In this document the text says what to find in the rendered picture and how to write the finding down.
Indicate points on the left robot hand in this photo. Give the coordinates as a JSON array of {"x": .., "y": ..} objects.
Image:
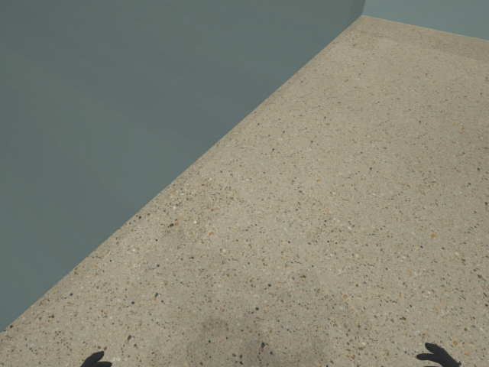
[{"x": 92, "y": 361}]

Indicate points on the right robot hand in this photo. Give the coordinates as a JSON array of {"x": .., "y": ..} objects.
[{"x": 440, "y": 356}]

